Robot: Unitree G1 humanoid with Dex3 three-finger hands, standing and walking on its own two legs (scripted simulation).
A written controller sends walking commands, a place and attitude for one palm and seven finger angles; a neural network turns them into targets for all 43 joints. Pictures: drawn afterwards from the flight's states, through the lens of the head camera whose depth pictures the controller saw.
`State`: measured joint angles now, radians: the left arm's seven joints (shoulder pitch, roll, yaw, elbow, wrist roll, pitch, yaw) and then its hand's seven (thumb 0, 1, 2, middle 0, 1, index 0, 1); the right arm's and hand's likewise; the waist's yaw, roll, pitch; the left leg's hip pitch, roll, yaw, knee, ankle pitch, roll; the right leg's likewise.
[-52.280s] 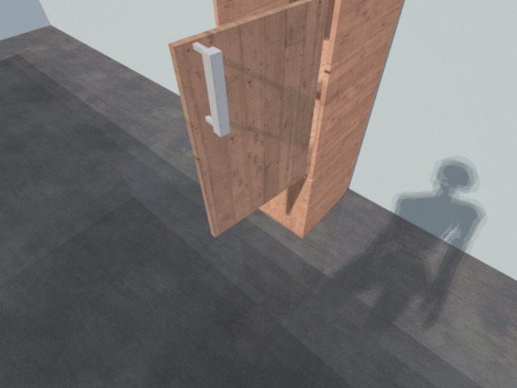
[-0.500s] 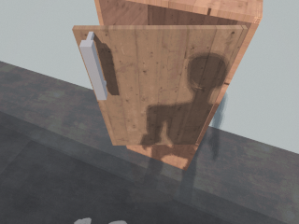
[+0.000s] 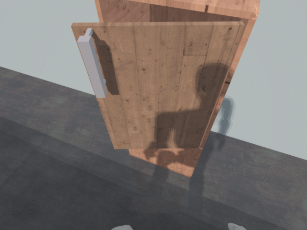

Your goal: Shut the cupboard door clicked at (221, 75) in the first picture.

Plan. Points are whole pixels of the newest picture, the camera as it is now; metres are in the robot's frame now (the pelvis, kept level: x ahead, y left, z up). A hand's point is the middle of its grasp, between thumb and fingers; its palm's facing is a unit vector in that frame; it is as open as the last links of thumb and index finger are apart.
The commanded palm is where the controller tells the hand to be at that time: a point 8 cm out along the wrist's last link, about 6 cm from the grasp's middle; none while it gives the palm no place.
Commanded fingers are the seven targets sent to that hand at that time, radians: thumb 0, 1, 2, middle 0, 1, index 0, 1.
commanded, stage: come to a stop and stand still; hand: left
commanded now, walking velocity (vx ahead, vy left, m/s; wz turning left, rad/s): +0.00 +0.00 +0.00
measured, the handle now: (95, 65) +0.47 +0.18 +0.18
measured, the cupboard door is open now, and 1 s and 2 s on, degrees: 22 22 22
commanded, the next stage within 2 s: look again from close up in 1.22 s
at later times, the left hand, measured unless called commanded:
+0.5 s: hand out of the picture +0.02 +0.16 -0.15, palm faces +0.00 -0.98 -0.22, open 7.4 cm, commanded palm none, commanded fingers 0.00 0.90 0.90 -0.20 -0.30 -0.20 -0.30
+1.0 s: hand out of the picture +0.04 +0.18 -0.15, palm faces +0.03 -0.97 -0.24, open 7.4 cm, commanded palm none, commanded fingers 0.00 0.90 0.90 -0.20 -0.30 -0.20 -0.30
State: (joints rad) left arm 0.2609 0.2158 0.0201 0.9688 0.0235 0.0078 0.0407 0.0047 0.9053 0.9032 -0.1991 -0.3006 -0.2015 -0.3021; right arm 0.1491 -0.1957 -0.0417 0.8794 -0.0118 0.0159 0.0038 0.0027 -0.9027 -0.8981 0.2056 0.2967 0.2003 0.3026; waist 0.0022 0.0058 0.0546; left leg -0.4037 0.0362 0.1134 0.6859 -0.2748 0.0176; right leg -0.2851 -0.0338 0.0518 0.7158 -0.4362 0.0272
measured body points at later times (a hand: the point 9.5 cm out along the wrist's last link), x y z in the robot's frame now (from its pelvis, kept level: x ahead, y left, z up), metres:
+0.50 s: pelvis +0.00 -0.03 +0.02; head +0.01 -0.03 +0.47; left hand +0.02 +0.21 -0.14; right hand -0.03 -0.25 -0.14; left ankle +0.05 +0.11 -0.72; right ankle -0.03 -0.14 -0.72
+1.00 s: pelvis +0.02 -0.02 +0.02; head +0.03 -0.02 +0.47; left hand +0.04 +0.23 -0.13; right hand +0.10 -0.27 -0.12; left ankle +0.05 +0.11 -0.72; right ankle -0.03 -0.14 -0.72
